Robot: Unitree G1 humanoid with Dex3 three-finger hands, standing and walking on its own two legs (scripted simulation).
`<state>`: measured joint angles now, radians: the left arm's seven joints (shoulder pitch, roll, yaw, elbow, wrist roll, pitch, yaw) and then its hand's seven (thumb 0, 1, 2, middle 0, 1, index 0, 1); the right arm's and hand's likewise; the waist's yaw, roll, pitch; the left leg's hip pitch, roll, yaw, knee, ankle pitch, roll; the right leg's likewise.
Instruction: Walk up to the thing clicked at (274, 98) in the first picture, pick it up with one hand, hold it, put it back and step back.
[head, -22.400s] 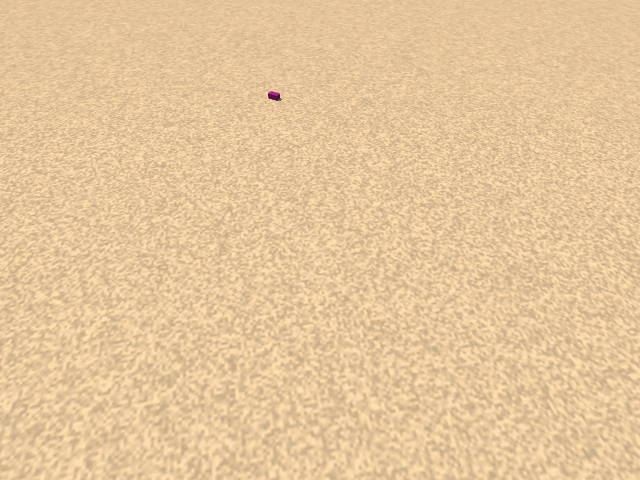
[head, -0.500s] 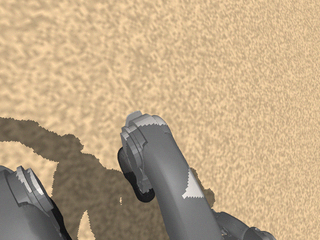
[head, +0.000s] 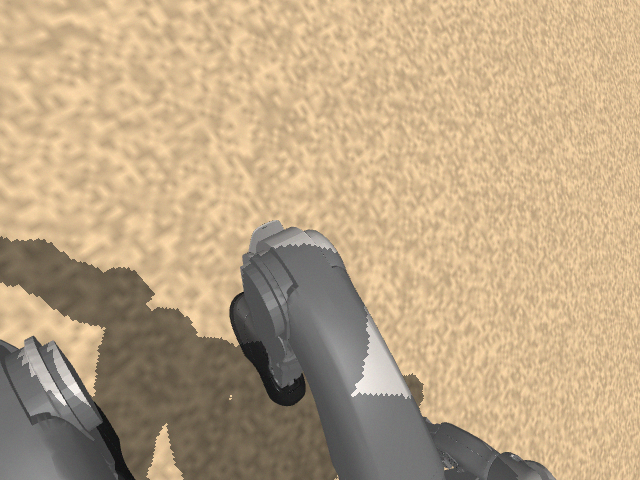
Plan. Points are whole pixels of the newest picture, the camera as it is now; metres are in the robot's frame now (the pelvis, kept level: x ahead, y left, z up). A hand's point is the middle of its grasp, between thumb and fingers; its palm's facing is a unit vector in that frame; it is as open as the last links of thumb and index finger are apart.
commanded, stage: rest palm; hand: left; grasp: from above
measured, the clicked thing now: out of the picture +0.44 +0.32 -0.30
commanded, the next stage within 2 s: close in 0.02 s
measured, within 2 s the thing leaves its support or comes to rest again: leaves its support in 1.64 s
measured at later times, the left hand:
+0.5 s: hand out of the picture +0.43 +0.32 -0.26, palm faces -0.06 -0.46 -0.89, open 9.4 cm
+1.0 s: hand out of the picture +0.43 +0.32 -0.26, palm faces -0.04 -0.47 -0.88, open 8.9 cm
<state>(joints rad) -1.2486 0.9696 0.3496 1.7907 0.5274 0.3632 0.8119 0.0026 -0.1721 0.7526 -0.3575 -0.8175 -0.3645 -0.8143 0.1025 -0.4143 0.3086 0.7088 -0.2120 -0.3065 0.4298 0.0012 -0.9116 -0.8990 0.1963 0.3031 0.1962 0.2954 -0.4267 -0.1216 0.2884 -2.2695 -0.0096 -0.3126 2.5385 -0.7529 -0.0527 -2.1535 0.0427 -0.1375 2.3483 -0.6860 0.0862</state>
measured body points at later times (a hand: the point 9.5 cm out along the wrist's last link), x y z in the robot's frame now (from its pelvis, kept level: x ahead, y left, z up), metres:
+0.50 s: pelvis +0.00 +0.00 +0.00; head +0.30 +0.10 +0.31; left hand +0.43 +0.34 -0.21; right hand +0.01 -0.25 -0.05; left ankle +0.06 +0.13 -0.28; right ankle +0.12 -0.13 -0.28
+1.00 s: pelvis +0.00 +0.00 +0.00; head +0.30 +0.10 +0.31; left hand +0.43 +0.34 -0.21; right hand +0.01 -0.25 -0.04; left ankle +0.06 +0.13 -0.28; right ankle +0.12 -0.13 -0.28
